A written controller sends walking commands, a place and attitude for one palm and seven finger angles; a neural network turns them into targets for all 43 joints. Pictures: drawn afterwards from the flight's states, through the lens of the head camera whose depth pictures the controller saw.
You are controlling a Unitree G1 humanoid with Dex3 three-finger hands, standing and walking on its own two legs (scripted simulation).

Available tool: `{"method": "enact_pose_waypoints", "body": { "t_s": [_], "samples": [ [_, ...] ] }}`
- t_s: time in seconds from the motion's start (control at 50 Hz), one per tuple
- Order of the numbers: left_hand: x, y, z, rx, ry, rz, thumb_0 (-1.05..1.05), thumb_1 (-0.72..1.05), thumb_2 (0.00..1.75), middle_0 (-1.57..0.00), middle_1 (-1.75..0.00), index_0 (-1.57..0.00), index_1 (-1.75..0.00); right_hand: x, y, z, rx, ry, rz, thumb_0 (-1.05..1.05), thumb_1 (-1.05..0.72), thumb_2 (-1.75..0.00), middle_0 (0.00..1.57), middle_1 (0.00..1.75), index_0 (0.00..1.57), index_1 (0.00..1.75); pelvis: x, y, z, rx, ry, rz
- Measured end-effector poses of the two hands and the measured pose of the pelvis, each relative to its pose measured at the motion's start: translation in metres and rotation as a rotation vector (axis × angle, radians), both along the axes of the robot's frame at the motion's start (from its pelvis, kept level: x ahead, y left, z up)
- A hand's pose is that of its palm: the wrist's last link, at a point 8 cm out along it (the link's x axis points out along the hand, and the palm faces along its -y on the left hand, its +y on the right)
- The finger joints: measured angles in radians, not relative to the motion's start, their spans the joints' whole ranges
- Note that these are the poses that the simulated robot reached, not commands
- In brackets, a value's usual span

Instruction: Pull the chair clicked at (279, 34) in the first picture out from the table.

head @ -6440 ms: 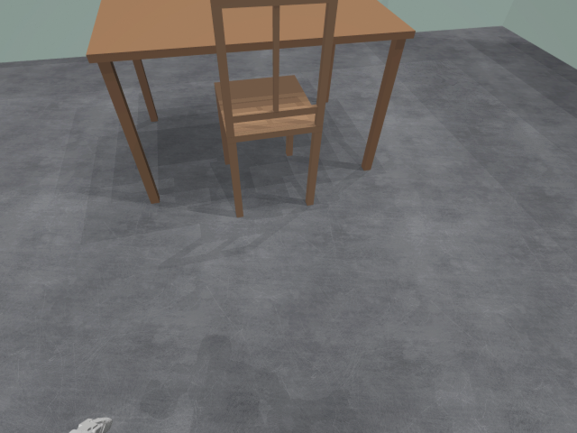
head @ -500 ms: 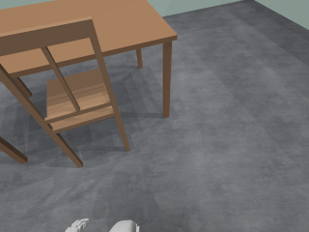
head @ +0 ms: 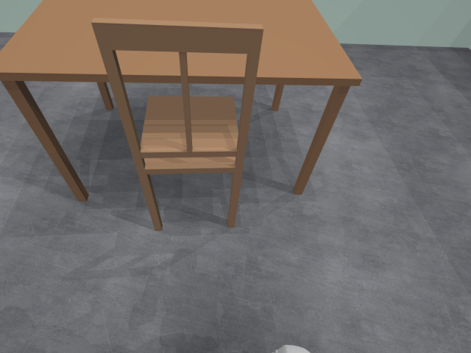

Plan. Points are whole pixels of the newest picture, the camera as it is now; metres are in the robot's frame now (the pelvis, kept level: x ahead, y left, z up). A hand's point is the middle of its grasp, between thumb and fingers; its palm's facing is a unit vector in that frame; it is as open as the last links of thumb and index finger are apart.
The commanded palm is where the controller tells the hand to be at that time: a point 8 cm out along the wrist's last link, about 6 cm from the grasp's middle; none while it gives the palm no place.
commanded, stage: turn to face it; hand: left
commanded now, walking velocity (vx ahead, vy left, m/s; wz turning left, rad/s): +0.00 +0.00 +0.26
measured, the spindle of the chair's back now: (186, 108) +0.74 +0.19 -0.06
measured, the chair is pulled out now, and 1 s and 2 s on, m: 0.00 0.00 0.00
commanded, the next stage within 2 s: take the last steps up to it in 0.12 s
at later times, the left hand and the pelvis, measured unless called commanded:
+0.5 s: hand out of the picture +0.00 +0.14 -0.16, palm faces +0.19 -0.96 -0.22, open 7.4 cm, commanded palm none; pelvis +0.01 -0.04 +0.00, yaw +8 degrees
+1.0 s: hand out of the picture +0.13 +0.21 -0.18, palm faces +0.15 -0.98 -0.16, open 7.4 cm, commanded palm none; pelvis +0.12 +0.02 +0.00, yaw +6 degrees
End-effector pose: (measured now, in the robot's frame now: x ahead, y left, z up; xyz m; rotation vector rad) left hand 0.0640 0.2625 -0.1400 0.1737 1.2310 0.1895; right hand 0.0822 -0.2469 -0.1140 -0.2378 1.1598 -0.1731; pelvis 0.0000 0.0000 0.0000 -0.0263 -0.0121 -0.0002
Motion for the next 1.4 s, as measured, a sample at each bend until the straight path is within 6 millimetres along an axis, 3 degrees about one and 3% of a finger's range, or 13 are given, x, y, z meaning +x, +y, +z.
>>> {"method": "enact_pose_waypoints", "body": {
  "t_s": [0.12, 0.24, 0.4, 0.52, 0.64, 0.74, 0.82, 0.98, 1.08, 1.16, 1.24, 1.34, 1.4],
  "samples": [
    [0.013, -0.018, 0.008, 0.001, -0.054, 0.001, 0.0, 0.91, 0.9, -0.2, -0.3, -0.2, -0.3, -0.025, -0.001, -0.016, 0.042, 0.06, -0.016, 0.0, -0.9, -0.9, 0.2, 0.3, 0.2, 0.3, -0.002, -0.008, -0.002, 0.016, -0.008, 0.034],
    [0.014, -0.045, 0.013, 0.028, -0.11, 0.003, 0.0, 0.9, 0.9, -0.2, -0.3, -0.2, -0.3, -0.051, -0.018, -0.04, 0.089, 0.128, -0.029, 0.0, -0.9, -0.9, 0.2, 0.3, 0.2, 0.3, -0.006, -0.029, -0.01, 0.049, -0.003, 0.063],
    [-0.038, -0.069, 0.02, 0.012, -0.055, 0.084, 0.0, 0.9, 0.9, -0.21, -0.3, -0.2, -0.3, -0.059, -0.036, -0.038, 0.103, 0.195, 0.01, 0.01, -0.9, -0.9, 0.2, 0.3, 0.2, 0.3, -0.003, -0.043, 0.0, 0.041, -0.01, 0.118],
    [-0.093, -0.077, 0.01, -0.035, 0.074, 0.174, 0.0, 0.91, 0.9, -0.21, -0.3, -0.2, -0.3, -0.042, -0.033, -0.03, 0.076, 0.209, 0.048, 0.01, -0.91, -0.9, 0.19, 0.3, 0.2, 0.29, 0.009, -0.036, 0.003, 0.031, -0.003, 0.149],
    [-0.146, -0.077, -0.005, -0.116, 0.252, 0.257, 0.0, 0.91, 0.9, -0.21, -0.3, -0.2, -0.3, 0.009, -0.003, -0.023, 0.045, 0.155, 0.114, 0.01, -0.91, -0.9, 0.19, 0.3, 0.2, 0.29, 0.026, -0.013, -0.001, 0.013, 0.008, 0.155],
    [-0.156, -0.062, -0.02, -0.168, 0.386, 0.251, 0.0, 0.91, 0.9, -0.2, -0.3, -0.2, -0.3, 0.044, 0.033, -0.023, 0.033, 0.05, 0.117, 0.0, -0.91, -0.9, 0.19, 0.3, 0.2, 0.29, 0.044, 0.011, -0.012, 0.011, -0.002, 0.124],
    [-0.111, -0.039, -0.016, -0.16, 0.348, 0.207, 0.01, 0.91, 0.9, -0.2, -0.3, -0.2, -0.3, 0.042, 0.041, -0.015, 0.023, 0.057, 0.058, 0.0, -0.93, -0.9, 0.2, 0.3, 0.2, 0.3, 0.064, 0.021, -0.003, 0.011, -0.008, 0.113],
    [0.036, -0.006, -0.009, -0.087, 0.11, 0.131, 0.0, 0.91, 0.9, -0.2, -0.3, -0.19, -0.3, 0.013, 0.05, -0.02, 0.062, 0.242, -0.018, 0.0, -0.92, -0.9, 0.2, 0.3, 0.2, 0.3, 0.114, 0.02, 0.001, 0.03, -0.003, 0.101],
    [0.138, -0.011, -0.005, -0.052, 0.005, 0.044, 0.0, 0.91, 0.9, -0.2, -0.3, -0.19, -0.3, 0.004, 0.047, -0.03, 0.104, 0.356, -0.09, 0.0, -0.91, -0.9, 0.2, 0.3, 0.2, 0.3, 0.153, 0.008, -0.006, 0.042, -0.003, 0.086],
    [0.217, -0.029, -0.006, -0.024, -0.074, -0.023, 0.0, 0.91, 0.9, -0.2, -0.3, -0.19, -0.3, 0.012, 0.033, -0.043, 0.133, 0.442, -0.139, 0.0, -0.9, -0.9, 0.2, 0.3, 0.2, 0.3, 0.193, -0.011, -0.019, 0.044, -0.003, 0.077],
    [0.259, -0.049, -0.01, -0.006, -0.136, -0.024, 0.0, 0.91, 0.9, -0.2, -0.3, -0.19, -0.3, 0.049, 0.008, -0.057, 0.138, 0.467, -0.14, 0.01, -0.9, -0.9, 0.2, 0.3, 0.2, 0.3, 0.224, -0.03, -0.029, 0.038, -0.011, 0.074],
    [0.26, -0.073, -0.004, -0.03, -0.064, 0.01, 0.0, 0.91, 0.9, -0.2, -0.3, -0.2, -0.3, 0.143, -0.019, -0.049, 0.1, 0.305, -0.081, 0.01, -0.91, -0.9, 0.2, 0.3, 0.2, 0.29, 0.253, -0.04, -0.014, 0.019, -0.005, 0.082],
    [0.261, -0.073, 0.001, -0.014, -0.048, 0.048, -0.02, 0.94, 0.9, -0.21, -0.3, -0.2, -0.3, 0.198, -0.026, -0.042, 0.085, 0.202, -0.038, 0.01, -0.91, -0.9, 0.19, 0.3, 0.2, 0.29, 0.268, -0.045, -0.008, 0.014, 0.004, 0.088]
  ]
}}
